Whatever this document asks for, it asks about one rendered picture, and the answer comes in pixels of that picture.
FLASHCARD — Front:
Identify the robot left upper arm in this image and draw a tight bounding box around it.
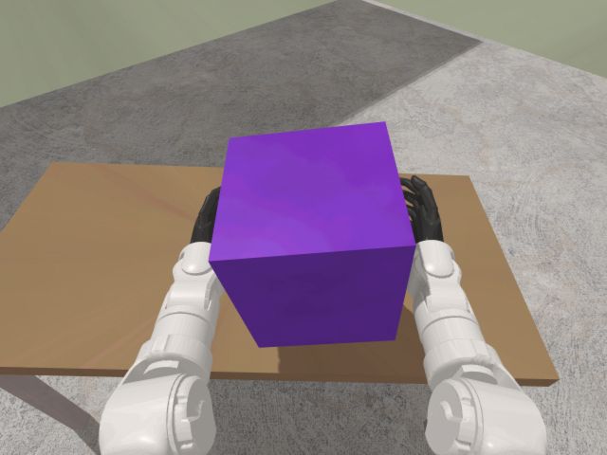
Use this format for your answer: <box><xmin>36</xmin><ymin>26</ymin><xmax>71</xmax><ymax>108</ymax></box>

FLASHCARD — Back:
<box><xmin>101</xmin><ymin>373</ymin><xmax>216</xmax><ymax>455</ymax></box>

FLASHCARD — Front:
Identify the robot right hand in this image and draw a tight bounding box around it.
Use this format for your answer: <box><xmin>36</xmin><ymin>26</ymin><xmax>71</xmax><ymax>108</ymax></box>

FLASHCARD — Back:
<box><xmin>399</xmin><ymin>175</ymin><xmax>444</xmax><ymax>244</ymax></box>

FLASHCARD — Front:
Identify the left robot forearm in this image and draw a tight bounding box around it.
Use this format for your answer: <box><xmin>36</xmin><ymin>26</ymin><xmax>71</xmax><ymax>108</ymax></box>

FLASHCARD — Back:
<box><xmin>99</xmin><ymin>242</ymin><xmax>224</xmax><ymax>450</ymax></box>

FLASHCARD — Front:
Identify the table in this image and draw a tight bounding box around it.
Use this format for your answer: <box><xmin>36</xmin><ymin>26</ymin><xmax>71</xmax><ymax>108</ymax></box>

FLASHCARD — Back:
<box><xmin>0</xmin><ymin>162</ymin><xmax>560</xmax><ymax>431</ymax></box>

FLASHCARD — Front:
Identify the right robot forearm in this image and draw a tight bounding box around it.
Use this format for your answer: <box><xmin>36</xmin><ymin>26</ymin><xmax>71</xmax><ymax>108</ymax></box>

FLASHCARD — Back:
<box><xmin>407</xmin><ymin>240</ymin><xmax>547</xmax><ymax>452</ymax></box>

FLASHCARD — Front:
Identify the carton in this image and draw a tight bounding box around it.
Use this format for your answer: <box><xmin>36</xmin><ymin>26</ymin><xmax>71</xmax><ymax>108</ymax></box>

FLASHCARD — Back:
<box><xmin>208</xmin><ymin>121</ymin><xmax>416</xmax><ymax>348</ymax></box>

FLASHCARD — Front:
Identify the robot right upper arm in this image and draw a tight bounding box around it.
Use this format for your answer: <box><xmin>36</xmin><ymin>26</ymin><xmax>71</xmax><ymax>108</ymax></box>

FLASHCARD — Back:
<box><xmin>425</xmin><ymin>376</ymin><xmax>546</xmax><ymax>455</ymax></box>

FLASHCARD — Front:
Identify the robot left hand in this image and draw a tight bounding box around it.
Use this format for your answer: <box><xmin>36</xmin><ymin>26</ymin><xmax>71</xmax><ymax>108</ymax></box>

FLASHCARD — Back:
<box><xmin>190</xmin><ymin>186</ymin><xmax>221</xmax><ymax>244</ymax></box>

